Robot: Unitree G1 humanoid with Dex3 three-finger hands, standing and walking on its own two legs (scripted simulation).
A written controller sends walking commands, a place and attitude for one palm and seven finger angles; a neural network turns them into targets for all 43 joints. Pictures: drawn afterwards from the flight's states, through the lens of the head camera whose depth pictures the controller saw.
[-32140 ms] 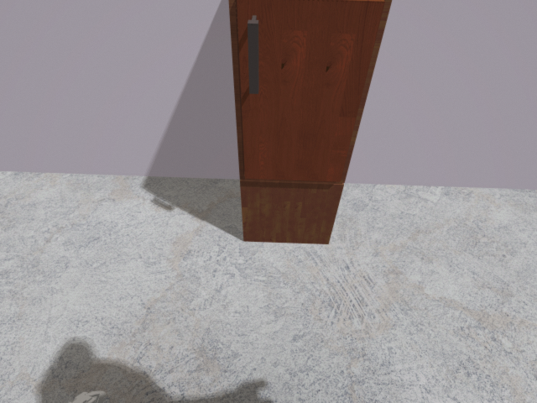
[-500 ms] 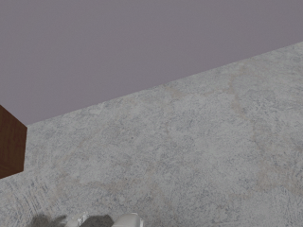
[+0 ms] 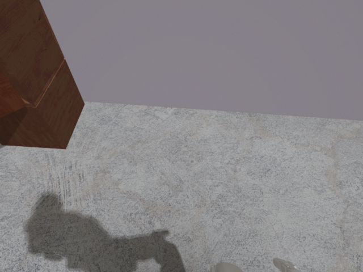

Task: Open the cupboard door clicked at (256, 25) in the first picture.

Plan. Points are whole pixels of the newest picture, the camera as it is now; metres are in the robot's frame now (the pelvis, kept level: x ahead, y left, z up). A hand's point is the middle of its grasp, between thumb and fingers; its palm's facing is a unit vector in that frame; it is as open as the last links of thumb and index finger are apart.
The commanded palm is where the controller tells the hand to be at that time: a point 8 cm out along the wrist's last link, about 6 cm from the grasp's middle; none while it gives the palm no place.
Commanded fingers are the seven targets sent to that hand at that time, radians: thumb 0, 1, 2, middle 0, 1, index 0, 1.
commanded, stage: turn to face it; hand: left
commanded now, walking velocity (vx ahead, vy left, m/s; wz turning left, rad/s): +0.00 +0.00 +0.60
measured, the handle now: out of the picture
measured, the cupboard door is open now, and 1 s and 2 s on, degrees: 45 45 45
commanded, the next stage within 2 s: take the last steps up to it in 1.34 s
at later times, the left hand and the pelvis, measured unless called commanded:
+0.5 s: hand out of the picture +0.07 +0.14 -0.14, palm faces +0.30 -0.92 -0.27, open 7.3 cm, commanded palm none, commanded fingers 0.00 0.90 0.90 -0.20 -0.30 -0.20 -0.30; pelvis +0.04 -0.07 +0.01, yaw +18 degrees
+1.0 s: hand out of the picture -0.02 +0.20 -0.16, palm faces +0.58 -0.78 -0.23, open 7.4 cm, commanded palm none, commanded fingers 0.00 0.90 0.90 -0.20 -0.30 -0.20 -0.30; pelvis +0.03 -0.02 +0.01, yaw +33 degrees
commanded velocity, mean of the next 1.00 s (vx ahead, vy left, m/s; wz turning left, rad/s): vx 0.00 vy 0.00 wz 0.55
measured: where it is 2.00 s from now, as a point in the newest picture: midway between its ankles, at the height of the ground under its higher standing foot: outside the picture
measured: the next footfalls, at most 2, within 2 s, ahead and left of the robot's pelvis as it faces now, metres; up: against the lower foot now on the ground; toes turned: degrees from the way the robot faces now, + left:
right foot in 0.28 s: +0.07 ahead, -0.15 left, +0.00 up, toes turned +5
left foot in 0.74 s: +0.05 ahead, +0.08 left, +0.00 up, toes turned +35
